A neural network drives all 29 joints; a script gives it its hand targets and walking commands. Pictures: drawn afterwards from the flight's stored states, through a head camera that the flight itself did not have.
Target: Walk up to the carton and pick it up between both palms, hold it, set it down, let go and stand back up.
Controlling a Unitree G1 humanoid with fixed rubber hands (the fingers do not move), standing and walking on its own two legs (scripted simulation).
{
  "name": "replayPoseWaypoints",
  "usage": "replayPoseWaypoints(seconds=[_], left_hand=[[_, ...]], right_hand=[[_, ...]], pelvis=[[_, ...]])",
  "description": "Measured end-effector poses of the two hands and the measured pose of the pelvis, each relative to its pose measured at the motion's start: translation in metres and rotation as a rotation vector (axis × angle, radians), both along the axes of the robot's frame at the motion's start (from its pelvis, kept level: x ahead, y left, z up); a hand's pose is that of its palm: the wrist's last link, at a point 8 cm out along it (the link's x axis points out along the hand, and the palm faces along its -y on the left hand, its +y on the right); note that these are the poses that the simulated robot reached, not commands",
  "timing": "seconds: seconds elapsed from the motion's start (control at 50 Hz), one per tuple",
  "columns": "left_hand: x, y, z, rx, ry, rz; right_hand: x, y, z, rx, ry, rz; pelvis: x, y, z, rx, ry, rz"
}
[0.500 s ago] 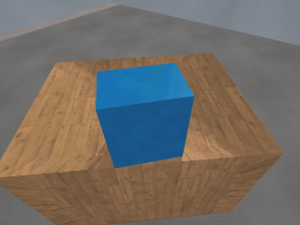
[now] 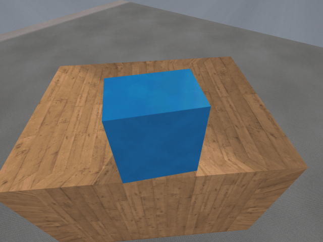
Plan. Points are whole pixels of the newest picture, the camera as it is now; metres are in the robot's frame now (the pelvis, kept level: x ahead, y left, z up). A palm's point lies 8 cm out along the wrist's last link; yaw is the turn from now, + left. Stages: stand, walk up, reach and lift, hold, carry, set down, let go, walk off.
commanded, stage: stand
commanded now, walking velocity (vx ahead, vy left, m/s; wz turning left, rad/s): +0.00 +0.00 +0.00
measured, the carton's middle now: (154, 128) +0.44 +0.03 +0.04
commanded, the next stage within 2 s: none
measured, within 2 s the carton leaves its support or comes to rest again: neither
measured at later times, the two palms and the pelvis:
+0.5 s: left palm out of the picture +0.06 +0.26 -0.11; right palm out of the picture +0.05 -0.26 -0.11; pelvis +0.00 +0.00 +0.00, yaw +0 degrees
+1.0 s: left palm out of the picture +0.05 +0.26 -0.12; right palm out of the picture +0.05 -0.26 -0.11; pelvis +0.01 +0.00 +0.00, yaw +0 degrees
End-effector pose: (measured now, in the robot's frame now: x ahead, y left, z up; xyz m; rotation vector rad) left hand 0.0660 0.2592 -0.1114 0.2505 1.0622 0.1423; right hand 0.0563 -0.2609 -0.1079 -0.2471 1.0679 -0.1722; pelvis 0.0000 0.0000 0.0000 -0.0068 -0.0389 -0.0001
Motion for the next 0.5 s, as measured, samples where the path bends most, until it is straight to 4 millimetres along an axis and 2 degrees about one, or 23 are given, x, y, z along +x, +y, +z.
replayPoseWaypoints(seconds=[0.5], left_hand=[[-0.0082,0.0030,-0.0035,0.001,0.047,0.021]], right_hand=[[-0.0038,0.0019,-0.0028,-0.001,0.040,-0.011]], pelvis=[[0.0034,0.0019,0.0018,0.001,0.002,0.004]])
